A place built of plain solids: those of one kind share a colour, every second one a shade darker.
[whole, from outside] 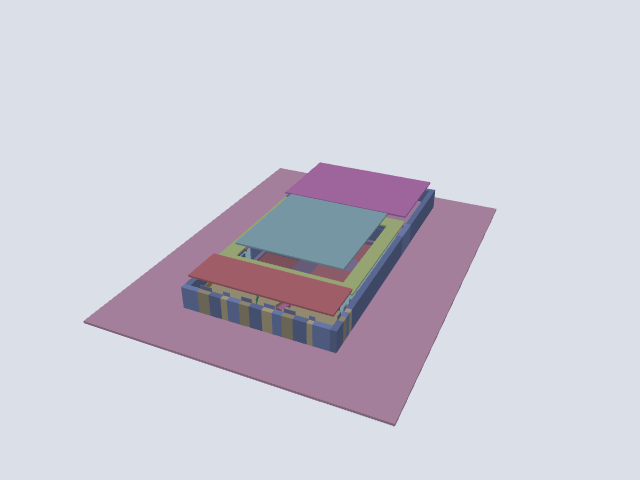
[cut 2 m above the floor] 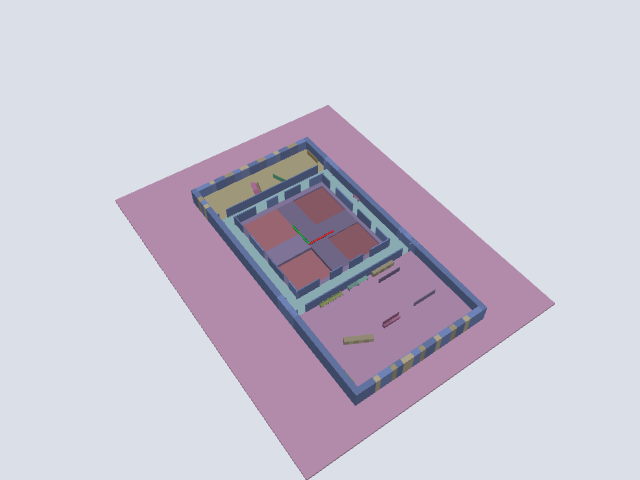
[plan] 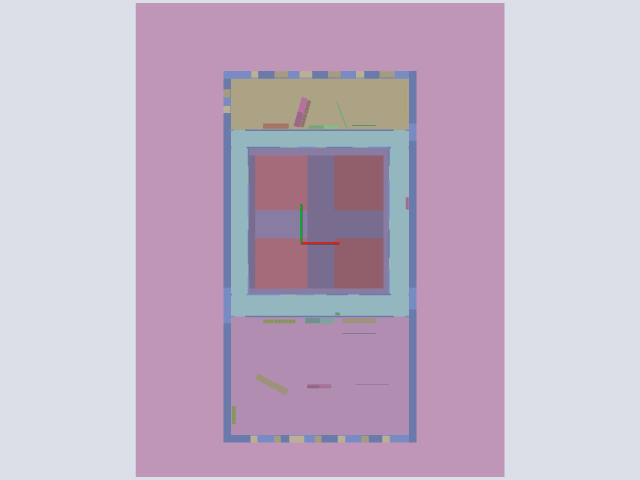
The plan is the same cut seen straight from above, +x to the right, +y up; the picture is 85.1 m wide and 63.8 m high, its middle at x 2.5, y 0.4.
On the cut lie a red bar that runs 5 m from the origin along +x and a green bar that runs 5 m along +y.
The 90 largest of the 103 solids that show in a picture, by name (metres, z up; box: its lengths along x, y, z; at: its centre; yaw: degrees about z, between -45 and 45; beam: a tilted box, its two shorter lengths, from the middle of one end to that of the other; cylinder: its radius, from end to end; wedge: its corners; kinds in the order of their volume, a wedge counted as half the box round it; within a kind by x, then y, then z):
{
 "ground_under_all_1": {"box": [49.01, 63.01, 0.4], "at": [2.51, 0.4, -1.43]},
 "wall_1": {"box": [1.0, 17.66, 3.88], "at": [-9.82, -17.68, 0.66]},
 "wall_2": {"box": [1.0, 4.7, 3.88], "at": [-9.82, -8.3, 0.66]},
 "wall_3": {"box": [1.0, 21.35, 3.88], "at": [-9.82, 2.92, 0.66]},
 "wall_4": {"box": [1.0, 4.1, 3.88], "at": [-9.82, 13.85, 0.66]},
 "wall_5": {"box": [1.0, 3.2, 3.88], "at": [-9.82, 15.7, 0.66]},
 "wall_6": {"box": [1.0, 1.15, 3.88], "at": [-9.82, 18.77, 0.66]},
 "wall_7": {"box": [1.0, 2.4, 3.88], "at": [-9.82, 21.65, 0.66]},
 "wall_8": {"box": [3.59, 1.0, 3.88], "at": [-8.52, -26.01, 0.66]},
 "wall_9": {"box": [3.69, 1.0, 3.88], "at": [-8.47, 22.35, 0.66]},
 "wall_10": {"box": [0.2, 2.58, 3.88], "at": [-7.01, -5.67, 0.66]},
 "wall_11": {"box": [0.2, 4.47, 3.88], "at": [-7.01, -0.49, 0.66]},
 "wall_12": {"box": [0.2, 4.67, 3.88], "at": [-7.01, 5.58, 0.66]},
 "wall_13": {"box": [0.2, 2.63, 3.88], "at": [-7.01, 11.49, 0.66]},
 "wall_14": {"box": [4.33, 0.2, 3.88], "at": [-4.95, 12.7, 0.66]},
 "wall_15": {"box": [4.38, 0.2, 3.88], "at": [-4.93, -6.85, 0.66]},
 "wall_16": {"box": [2.2, 1.0, 3.88], "at": [-4.72, -26.01, 0.66]},
 "wall_17": {"box": [2.18, 1.0, 3.88], "at": [-4.63, 22.35, 0.66]},
 "wall_18": {"box": [1.14, 1.0, 3.88], "at": [-2.15, -26.01, 0.66]},
 "wall_19": {"box": [1.52, 1.0, 3.88], "at": [-0.98, 22.35, 0.66]},
 "wall_20": {"box": [2.45, 0.2, 3.88], "at": [0.64, -6.85, 0.66]},
 "wall_21": {"box": [2.3, 0.2, 3.88], "at": [0.71, 12.7, 0.66]},
 "wall_22": {"box": [1.39, 1.0, 3.88], "at": [1.11, -26.01, 0.66]},
 "wall_23": {"box": [19.77, 0.2, 3.88], "at": [2.42, -9.75, 0.66]},
 "wall_24": {"box": [19.77, 0.2, 3.88], "at": [2.42, 15.0, 0.66]},
 "wall_25": {"box": [2.09, 1.0, 3.88], "at": [2.52, 22.35, 0.66]},
 "wall_26": {"box": [2.16, 1.0, 3.88], "at": [3.79, -26.01, 0.66]},
 "wall_27": {"box": [2.83, 0.2, 3.88], "at": [4.77, -6.85, 0.66]},
 "wall_28": {"box": [3.45, 0.2, 3.88], "at": [5.08, 12.7, 0.66]},
 "wall_29": {"box": [2.01, 1.0, 3.88], "at": [6.27, 22.35, 0.66]},
 "wall_30": {"box": [2.11, 1.0, 3.88], "at": [6.92, -26.01, 0.66]},
 "wall_31": {"box": [2.05, 1.0, 3.88], "at": [9.4, 22.35, 0.66]},
 "wall_32": {"box": [4.25, 0.2, 3.88], "at": [9.81, -6.85, 0.66]},
 "wall_33": {"box": [1.8, 1.0, 3.88], "at": [9.88, -26.01, 0.66]},
 "wall_34": {"box": [2.93, 0.2, 3.88], "at": [10.32, 12.7, 0.66]},
 "wall_35": {"box": [0.2, 3.45, 3.88], "at": [11.69, -5.23, 0.66]},
 "wall_36": {"box": [0.2, 3.75, 3.88], "at": [11.69, -0.13, 0.66]},
 "wall_37": {"box": [0.2, 5.03, 3.88], "at": [11.69, 5.76, 0.66]},
 "wall_38": {"box": [0.2, 2.58, 3.88], "at": [11.69, 11.51, 0.66]},
 "wall_39": {"box": [3.56, 1.0, 3.88], "at": [13.56, -26.01, 0.66]},
 "wall_40": {"box": [2.91, 1.0, 3.88], "at": [13.88, 22.35, 0.66]},
 "wall_41": {"box": [1.0, 17.66, 3.88], "at": [14.84, -17.68, 0.66]},
 "wall_42": {"box": [1.0, 4.7, 3.88], "at": [14.84, -8.3, 0.66]},
 "wall_43": {"box": [1.0, 21.35, 3.88], "at": [14.84, 2.92, 0.66]},
 "wall_44": {"box": [1.0, 4.1, 3.88], "at": [14.84, 13.85, 0.66]},
 "wall_45": {"box": [1.0, 8.75, 3.88], "at": [14.84, 18.47, 0.66]},
 "floor_refectory_1": {"box": [23.85, 15.86, 1.28], "at": [2.51, -17.68, -0.64]},
 "floor_corr_1": {"box": [2.4, 19.55, 1.28], "at": [-8.21, 2.92, -0.64]},
 "floor_corr_2": {"box": [23.85, 2.9, 1.28], "at": [2.51, -8.3, -0.64]},
 "floor_corr_3": {"box": [23.85, 2.3, 1.28], "at": [2.51, 13.85, -0.64]},
 "floor_corr_4": {"box": [2.75, 19.55, 1.28], "at": [13.06, 2.92, -0.64]},
 "floor_gang_1": {"box": [0.9, 17.7, 1.28], "at": [-6.57, 2.8, -0.64]},
 "floor_gang_2": {"box": [6.95, 3.7, 1.28], "at": [-2.64, 2.5, -0.64]},
 "floor_gang_3": {"box": [18.7, 0.8, 1.28], "at": [2.33, -6.45, -0.64]},
 "floor_gang_4": {"box": [18.7, 1.05, 1.28], "at": [2.33, 12.17, -0.64]},
 "floor_gang_5": {"box": [3.55, 17.7, 1.28], "at": [2.61, 2.8, -0.64]},
 "floor_gang_6": {"box": [6.55, 3.7, 1.28], "at": [7.66, 2.5, -0.64]},
 "floor_gang_7": {"box": [0.75, 17.7, 1.28], "at": [11.31, 2.8, -0.64]},
 "floor_breakhall_1": {"box": [23.85, 6.95, 1.28], "at": [2.51, 18.47, -0.64]},
 "step_tier_1": {"box": [6.95, 6.7, 0.65], "at": [-2.64, -2.7, -0.95]},
 "step_tier_2": {"box": [6.95, 7.3, 1.28], "at": [-2.64, 8.0, -0.64]},
 "step_tier_3": {"box": [6.55, 6.7, 1.07], "at": [7.66, -2.7, -0.74]},
 "step_tier_4": {"box": [6.55, 7.3, 0.99], "at": [7.66, 8.0, -0.79]},
 "ceil_refectory_1": {"box": [23.85, 15.86, 0.3], "at": [2.51, -17.68, 4.35]},
 "ceil_hall_1": {"box": [18.7, 19.55, 0.3], "at": [2.33, 2.92, 5.8]},
 "ceil_corr_1": {"box": [2.4, 19.55, 0.3], "at": [-8.21, 2.92, 3.4]},
 "ceil_corr_2": {"box": [23.85, 2.9, 0.3], "at": [2.51, -8.3, 3.4]},
 "ceil_corr_3": {"box": [23.85, 2.3, 0.3], "at": [2.51, 13.85, 3.4]},
 "ceil_corr_4": {"box": [2.75, 19.55, 0.3], "at": [13.06, 2.92, 3.4]},
 "wall_mass_1": {"box": [0.85, 0.9, 3.88], "at": [-9.89, 17.75, 0.66]},
 "wall_mass_2": {"box": [0.85, 1.1, 3.88], "at": [-9.89, 19.9, 0.66]},
 "wall_mass_3": {"box": [0.9, 0.85, 3.88], "at": [-6.28, -26.08, 0.66]},
 "wall_mass_4": {"box": [0.9, 0.85, 3.88], "at": [-6.17, 22.42, 0.66]},
 "wall_mass_5": {"box": [0.9, 0.85, 3.88], "at": [-3.17, -26.08, 0.66]},
 "wall_mass_6": {"box": [1.8, 0.85, 3.88], "at": [-2.65, 22.42, 0.66]},
 "wall_mass_7": {"box": [2.0, 0.85, 3.88], "at": [-0.58, -26.08, 0.66]},
 "wall_mass_8": {"box": [1.7, 0.85, 3.88], "at": [0.62, 22.42, 0.66]},
 "wall_mass_9": {"box": [0.9, 0.85, 3.88], "at": [2.25, -26.08, 0.66]},
 "wall_mass_10": {"box": [1.7, 0.85, 3.88], "at": [4.42, 22.42, 0.66]},
 "wall_mass_11": {"box": [1.0, 0.85, 3.88], "at": [5.37, -26.08, 0.66]},
 "wall_mass_12": {"box": [1.1, 0.85, 3.88], "at": [7.83, 22.42, 0.66]},
 "wall_mass_13": {"box": [1.0, 0.85, 3.88], "at": [8.47, -26.08, 0.66]},
 "wall_mass_14": {"box": [1.0, 0.85, 3.88], "at": [11.28, -26.08, 0.66]},
 "wall_mass_15": {"box": [2.0, 0.85, 3.88], "at": [11.43, 22.42, 0.66]},
 "ceil_breakhall_1": {"box": [23.85, 6.95, 0.3], "at": [2.51, 18.47, 4.35]},
 "rail_bars_ref_1": {"box": [4.39, 0.12, 2.28], "at": [7.72, -12.01, -0.14]},
 "rail_bars_ref_2": {"box": [4.45, 0.12, 2.28], "at": [9.46, -18.79, -0.14]},
 "door_leaf_1": {"box": [1.8, 0.12, 4.55], "at": [-2.65, 21.94, 0.99]},
 "door_leaf_2": {"box": [2.0, 0.12, 4.55], "at": [11.43, 21.94, 0.99]},
 "rail_board_1": {"box": [0.12, 3.85, 2.28], "at": [5.39, 17.02, -0.14], "yaw": 21.0}
}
